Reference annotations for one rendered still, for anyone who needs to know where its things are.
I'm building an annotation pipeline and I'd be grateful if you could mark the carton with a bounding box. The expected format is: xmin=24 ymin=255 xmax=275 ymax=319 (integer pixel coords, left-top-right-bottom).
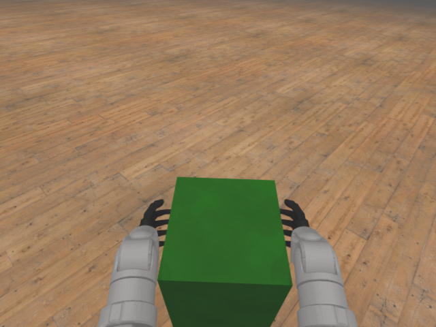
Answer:
xmin=157 ymin=177 xmax=293 ymax=327

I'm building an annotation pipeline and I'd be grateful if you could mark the robot left forearm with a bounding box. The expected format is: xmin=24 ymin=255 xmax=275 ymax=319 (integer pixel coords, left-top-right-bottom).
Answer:
xmin=97 ymin=225 xmax=159 ymax=327

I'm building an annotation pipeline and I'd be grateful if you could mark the left robot hand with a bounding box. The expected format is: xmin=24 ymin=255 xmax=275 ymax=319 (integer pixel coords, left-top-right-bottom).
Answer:
xmin=139 ymin=199 xmax=171 ymax=247

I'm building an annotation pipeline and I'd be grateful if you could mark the right robot hand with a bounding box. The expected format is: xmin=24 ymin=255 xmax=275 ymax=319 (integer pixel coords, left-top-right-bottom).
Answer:
xmin=280 ymin=199 xmax=309 ymax=247

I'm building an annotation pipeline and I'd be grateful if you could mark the robot right forearm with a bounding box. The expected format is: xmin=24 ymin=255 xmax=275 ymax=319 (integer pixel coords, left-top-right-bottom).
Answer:
xmin=290 ymin=226 xmax=358 ymax=327

